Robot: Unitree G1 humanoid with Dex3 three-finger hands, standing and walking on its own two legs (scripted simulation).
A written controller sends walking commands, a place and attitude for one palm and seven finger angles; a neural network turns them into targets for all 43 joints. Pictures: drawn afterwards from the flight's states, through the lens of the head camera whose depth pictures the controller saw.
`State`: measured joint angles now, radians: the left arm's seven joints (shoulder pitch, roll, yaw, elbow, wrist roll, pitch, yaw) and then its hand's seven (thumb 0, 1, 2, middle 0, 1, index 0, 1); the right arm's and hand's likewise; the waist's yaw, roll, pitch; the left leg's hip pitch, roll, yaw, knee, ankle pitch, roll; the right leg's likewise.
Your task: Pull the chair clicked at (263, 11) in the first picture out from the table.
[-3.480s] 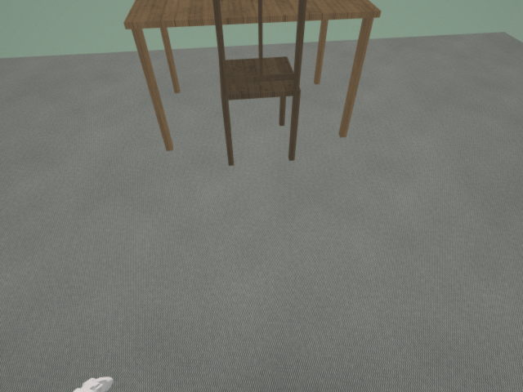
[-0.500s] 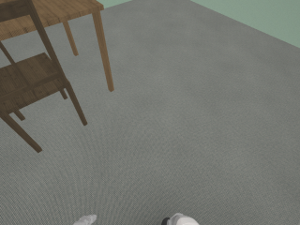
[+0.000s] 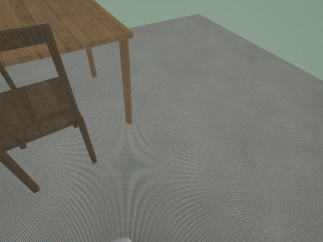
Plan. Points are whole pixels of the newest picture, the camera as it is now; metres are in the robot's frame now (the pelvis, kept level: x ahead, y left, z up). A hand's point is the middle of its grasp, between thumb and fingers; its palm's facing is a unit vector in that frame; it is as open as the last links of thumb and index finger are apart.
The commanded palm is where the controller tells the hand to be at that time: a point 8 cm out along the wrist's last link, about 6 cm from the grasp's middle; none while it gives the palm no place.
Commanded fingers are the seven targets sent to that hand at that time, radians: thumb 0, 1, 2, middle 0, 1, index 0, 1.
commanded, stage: walk to a spot facing it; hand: left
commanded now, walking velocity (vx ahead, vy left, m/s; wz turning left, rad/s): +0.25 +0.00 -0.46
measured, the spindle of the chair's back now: (15, 91) +0.58 +0.61 -0.05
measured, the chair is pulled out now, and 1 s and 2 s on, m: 0.00 0.00 0.00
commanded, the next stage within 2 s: turn to face it in 0.12 s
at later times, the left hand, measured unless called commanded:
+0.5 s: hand (126, 201) +0.26 +0.13 -0.15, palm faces -0.07 -0.98 -0.21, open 7.4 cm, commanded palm none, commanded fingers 0.00 0.90 0.90 -0.20 -0.30 -0.20 -0.30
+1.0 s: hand (88, 222) +0.19 +0.22 -0.15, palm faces +0.29 -0.92 -0.27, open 7.4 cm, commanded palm none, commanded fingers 0.00 0.90 0.90 -0.20 -0.30 -0.20 -0.30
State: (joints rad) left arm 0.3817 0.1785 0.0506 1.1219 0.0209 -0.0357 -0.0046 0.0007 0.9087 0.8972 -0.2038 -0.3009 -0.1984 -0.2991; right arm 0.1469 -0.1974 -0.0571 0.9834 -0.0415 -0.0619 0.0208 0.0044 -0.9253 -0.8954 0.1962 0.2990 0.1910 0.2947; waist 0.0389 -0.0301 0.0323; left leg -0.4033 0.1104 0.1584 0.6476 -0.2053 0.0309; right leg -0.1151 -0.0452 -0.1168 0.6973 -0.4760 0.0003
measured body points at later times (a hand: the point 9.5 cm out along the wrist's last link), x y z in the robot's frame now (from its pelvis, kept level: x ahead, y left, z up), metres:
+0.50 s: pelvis +0.14 -0.03 +0.00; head +0.17 -0.06 +0.45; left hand +0.26 +0.18 -0.13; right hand +0.06 -0.23 -0.16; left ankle +0.08 +0.09 -0.69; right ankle +0.19 -0.15 -0.72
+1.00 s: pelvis +0.16 -0.01 +0.02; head +0.20 +0.00 +0.46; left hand +0.17 +0.27 -0.13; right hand +0.28 -0.25 -0.12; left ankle +0.16 +0.09 -0.72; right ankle +0.17 -0.16 -0.65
